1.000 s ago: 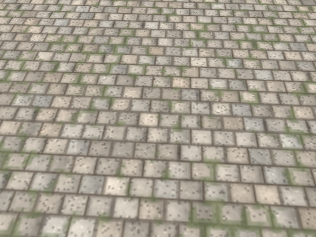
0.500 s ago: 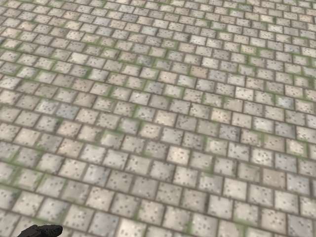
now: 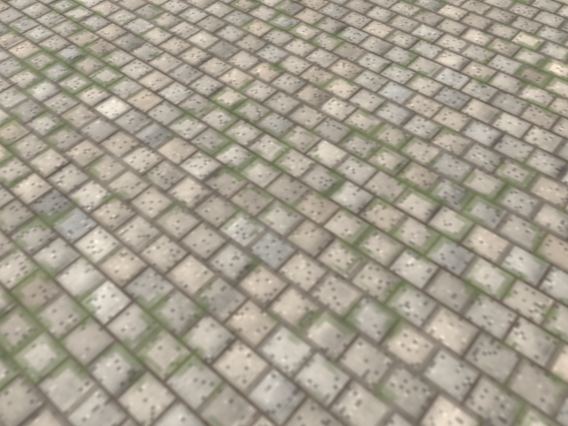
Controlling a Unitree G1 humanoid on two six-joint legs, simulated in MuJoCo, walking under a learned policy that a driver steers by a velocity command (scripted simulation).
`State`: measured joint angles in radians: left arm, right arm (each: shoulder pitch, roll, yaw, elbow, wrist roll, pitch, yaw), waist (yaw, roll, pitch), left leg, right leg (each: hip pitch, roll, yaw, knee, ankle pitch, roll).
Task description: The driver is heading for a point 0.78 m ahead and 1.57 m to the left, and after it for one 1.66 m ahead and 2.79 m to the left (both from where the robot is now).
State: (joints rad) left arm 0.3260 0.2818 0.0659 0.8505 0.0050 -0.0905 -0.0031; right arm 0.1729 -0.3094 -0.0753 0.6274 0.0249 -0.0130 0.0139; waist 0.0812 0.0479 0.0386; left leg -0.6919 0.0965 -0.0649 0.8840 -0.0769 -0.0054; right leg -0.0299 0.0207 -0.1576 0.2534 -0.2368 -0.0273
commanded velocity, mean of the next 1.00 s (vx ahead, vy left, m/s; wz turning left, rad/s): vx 0.50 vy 0.00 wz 0.35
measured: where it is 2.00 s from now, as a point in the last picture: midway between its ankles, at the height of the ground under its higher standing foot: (195, 218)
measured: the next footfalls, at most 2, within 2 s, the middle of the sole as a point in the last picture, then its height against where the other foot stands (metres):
left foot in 0.20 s outside the picture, level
right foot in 0.70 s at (327, 369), level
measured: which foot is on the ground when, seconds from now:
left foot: up 0.00-0.18, down 0.20-0.72, up 0.74-1.00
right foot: down 0.00-0.20, up 0.22-0.68, down 0.70-1.00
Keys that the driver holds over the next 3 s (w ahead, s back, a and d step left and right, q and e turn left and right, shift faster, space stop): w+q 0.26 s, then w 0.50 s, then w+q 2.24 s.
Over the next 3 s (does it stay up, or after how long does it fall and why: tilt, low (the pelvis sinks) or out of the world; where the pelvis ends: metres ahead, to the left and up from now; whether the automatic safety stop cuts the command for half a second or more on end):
stays up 1.27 0.89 0.00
